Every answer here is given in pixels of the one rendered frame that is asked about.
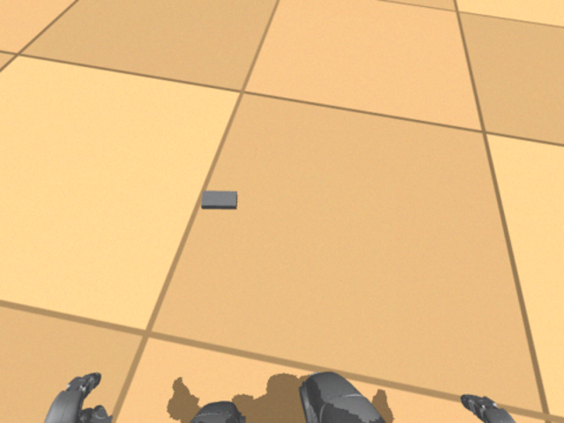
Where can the right robot hand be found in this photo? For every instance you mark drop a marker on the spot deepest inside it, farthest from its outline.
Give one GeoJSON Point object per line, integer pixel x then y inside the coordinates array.
{"type": "Point", "coordinates": [486, 409]}

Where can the left robot hand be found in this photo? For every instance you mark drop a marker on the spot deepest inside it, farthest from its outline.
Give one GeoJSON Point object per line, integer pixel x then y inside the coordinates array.
{"type": "Point", "coordinates": [67, 406]}

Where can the small box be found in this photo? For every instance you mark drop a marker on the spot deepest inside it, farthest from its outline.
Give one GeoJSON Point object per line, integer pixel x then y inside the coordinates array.
{"type": "Point", "coordinates": [219, 200]}

